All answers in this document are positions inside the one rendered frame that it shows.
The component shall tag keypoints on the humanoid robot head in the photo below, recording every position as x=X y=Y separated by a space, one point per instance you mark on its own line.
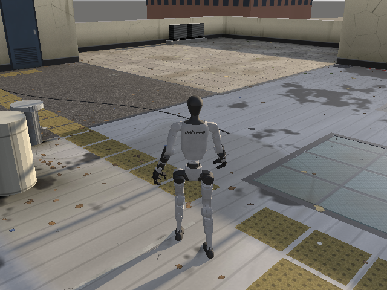
x=194 y=104

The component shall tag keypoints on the right robot hand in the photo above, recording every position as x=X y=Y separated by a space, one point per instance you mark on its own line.
x=220 y=166

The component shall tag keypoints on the left robot hand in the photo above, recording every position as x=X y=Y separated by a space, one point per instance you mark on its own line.
x=156 y=177

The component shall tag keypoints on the robot right forearm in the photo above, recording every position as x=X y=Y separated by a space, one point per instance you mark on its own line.
x=222 y=156

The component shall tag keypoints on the left robot foot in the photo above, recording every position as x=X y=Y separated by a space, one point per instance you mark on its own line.
x=179 y=235

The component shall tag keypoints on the right robot upper arm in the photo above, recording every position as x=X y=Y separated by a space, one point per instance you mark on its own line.
x=213 y=128

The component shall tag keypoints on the robot left forearm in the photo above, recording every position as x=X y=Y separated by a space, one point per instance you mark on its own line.
x=162 y=162

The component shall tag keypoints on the left robot upper arm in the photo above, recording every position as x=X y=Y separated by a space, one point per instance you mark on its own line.
x=172 y=136

